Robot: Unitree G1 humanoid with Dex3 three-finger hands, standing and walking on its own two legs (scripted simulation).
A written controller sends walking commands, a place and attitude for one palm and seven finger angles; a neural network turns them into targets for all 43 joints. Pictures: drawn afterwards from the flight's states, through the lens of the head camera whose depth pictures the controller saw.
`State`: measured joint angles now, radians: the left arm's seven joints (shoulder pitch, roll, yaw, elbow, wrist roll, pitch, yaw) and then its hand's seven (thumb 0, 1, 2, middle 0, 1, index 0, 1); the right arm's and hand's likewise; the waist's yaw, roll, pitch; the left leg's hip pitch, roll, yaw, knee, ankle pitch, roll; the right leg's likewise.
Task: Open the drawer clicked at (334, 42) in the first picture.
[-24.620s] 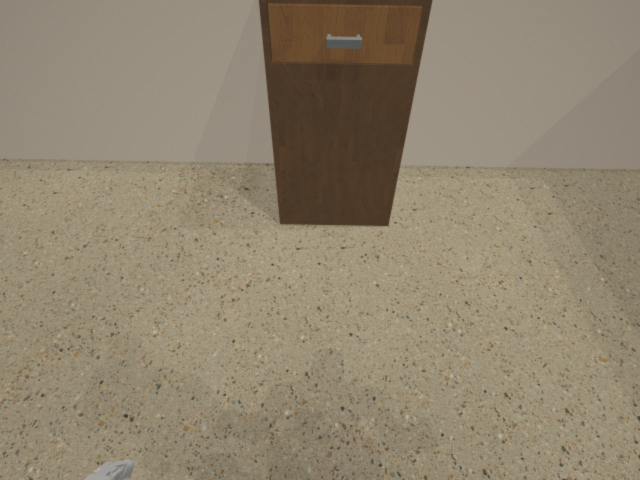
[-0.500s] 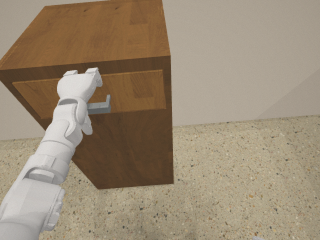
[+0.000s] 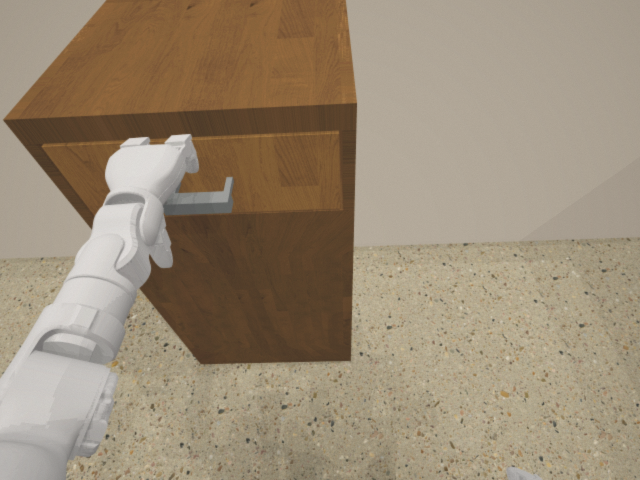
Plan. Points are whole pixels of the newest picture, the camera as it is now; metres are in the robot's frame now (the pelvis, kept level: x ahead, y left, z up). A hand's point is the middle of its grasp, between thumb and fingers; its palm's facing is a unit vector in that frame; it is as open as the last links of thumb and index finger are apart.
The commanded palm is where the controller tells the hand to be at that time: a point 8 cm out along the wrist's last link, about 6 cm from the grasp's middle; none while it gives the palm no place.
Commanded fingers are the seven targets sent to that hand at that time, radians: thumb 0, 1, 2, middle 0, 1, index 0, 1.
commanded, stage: re-aim the fingers above the handle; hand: left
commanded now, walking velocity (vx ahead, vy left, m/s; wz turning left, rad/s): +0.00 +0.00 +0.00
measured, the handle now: (200, 193) +0.52 +0.22 +0.05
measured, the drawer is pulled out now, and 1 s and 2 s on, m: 0.00 0.00 0.00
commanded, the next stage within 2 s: lower the fingers behind the handle in 1.74 s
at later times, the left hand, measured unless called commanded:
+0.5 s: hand (163, 210) +0.43 +0.23 +0.10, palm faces -0.07 +0.00 -1.00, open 13.8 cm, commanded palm +0.42 +0.22 +0.16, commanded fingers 0.00 -0.50 0.30 -0.30 -1.20 -0.30 -1.20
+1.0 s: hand (175, 221) +0.42 +0.22 +0.09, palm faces -0.15 -0.01 -0.99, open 13.8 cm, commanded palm +0.43 +0.22 +0.16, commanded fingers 0.00 -0.50 0.30 -0.30 -1.20 -0.30 -1.20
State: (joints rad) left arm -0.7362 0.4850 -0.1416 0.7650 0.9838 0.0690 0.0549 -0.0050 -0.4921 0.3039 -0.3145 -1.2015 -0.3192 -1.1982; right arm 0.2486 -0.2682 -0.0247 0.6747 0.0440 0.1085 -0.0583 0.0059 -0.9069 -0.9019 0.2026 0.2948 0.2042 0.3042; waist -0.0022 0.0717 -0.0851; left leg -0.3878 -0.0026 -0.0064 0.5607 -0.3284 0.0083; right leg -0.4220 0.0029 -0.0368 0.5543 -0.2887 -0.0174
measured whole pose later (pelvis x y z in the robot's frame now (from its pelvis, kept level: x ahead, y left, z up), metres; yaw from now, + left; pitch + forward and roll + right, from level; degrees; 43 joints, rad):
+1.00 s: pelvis +0.00 +0.01 +0.00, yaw +0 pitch +9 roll +0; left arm -0.66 0.48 -0.20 0.65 0.93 0.04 -0.05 -0.01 -0.49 0.30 -0.31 -1.20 -0.32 -1.20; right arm 0.30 -0.27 -0.03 0.67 0.04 0.11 -0.07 0.01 -0.91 -0.90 0.20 0.30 0.21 0.30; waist 0.00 0.07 -0.08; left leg -0.38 -0.01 -0.01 0.56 -0.33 0.02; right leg -0.40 -0.01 -0.04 0.54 -0.29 -0.01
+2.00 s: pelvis +0.00 +0.01 +0.00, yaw -1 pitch +10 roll -1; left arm -0.71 0.48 -0.12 0.74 0.96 -0.11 -0.06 -0.01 -0.49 0.30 -0.32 -1.21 -0.32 -1.20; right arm 0.30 -0.27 -0.02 0.66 0.03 0.11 -0.09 0.01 -0.91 -0.90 0.20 0.30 0.21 0.30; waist -0.03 0.05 -0.07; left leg -0.42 -0.01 0.01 0.59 -0.34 0.02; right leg -0.45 0.00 -0.02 0.57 -0.29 -0.01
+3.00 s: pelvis -0.01 +0.00 -0.01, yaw -2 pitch +14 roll +0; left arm -0.78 0.47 -0.08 0.96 1.06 0.02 0.21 0.00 -0.49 0.30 -0.29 -1.29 -0.32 -1.20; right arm 0.32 -0.26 -0.03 0.67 0.02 0.10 -0.05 0.00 -0.91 -0.90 0.20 0.30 0.21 0.30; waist -0.06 0.06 -0.12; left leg -0.56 0.01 0.02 0.68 -0.37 0.01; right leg -0.60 0.02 -0.01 0.66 -0.31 -0.01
